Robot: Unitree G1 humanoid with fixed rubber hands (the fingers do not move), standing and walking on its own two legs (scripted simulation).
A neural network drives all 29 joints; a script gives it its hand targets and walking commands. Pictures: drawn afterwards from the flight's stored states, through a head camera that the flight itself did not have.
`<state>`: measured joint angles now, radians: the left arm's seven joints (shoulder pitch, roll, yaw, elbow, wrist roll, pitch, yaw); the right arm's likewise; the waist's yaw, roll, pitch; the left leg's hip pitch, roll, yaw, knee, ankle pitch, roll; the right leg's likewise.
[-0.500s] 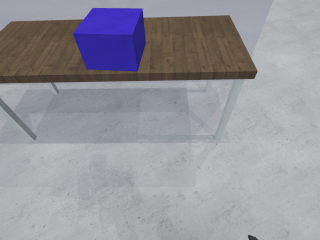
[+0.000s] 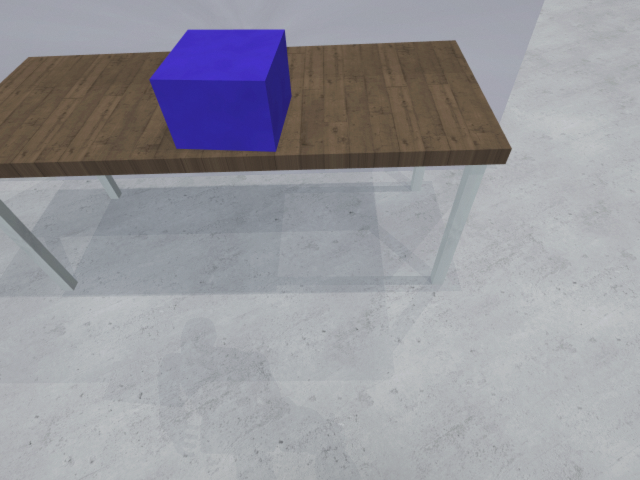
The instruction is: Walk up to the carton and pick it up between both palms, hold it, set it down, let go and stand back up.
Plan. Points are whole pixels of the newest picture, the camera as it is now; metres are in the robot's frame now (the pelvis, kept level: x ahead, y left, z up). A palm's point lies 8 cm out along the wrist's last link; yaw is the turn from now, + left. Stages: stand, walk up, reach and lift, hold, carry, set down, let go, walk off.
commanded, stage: stand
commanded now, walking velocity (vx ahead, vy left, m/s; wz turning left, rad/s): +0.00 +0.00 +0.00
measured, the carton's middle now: (230, 89) +1.01 +0.25 -0.03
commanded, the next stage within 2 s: none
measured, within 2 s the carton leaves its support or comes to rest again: neither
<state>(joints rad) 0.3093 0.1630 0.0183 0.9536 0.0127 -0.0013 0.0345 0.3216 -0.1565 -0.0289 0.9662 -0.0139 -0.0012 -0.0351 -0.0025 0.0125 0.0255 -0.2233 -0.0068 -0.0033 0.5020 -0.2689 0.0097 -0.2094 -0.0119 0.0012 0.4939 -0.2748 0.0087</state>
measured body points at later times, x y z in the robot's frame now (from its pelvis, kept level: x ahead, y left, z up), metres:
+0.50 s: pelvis -0.02 +0.00 +0.00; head +0.00 +0.00 +0.45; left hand -0.06 +0.20 -0.16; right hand -0.04 -0.21 -0.16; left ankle +0.00 +0.11 -0.74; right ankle -0.01 -0.13 -0.74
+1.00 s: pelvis +0.00 +0.00 +0.00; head +0.02 +0.00 +0.45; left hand -0.03 +0.21 -0.16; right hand -0.03 -0.20 -0.16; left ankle +0.00 +0.11 -0.74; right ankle -0.01 -0.13 -0.74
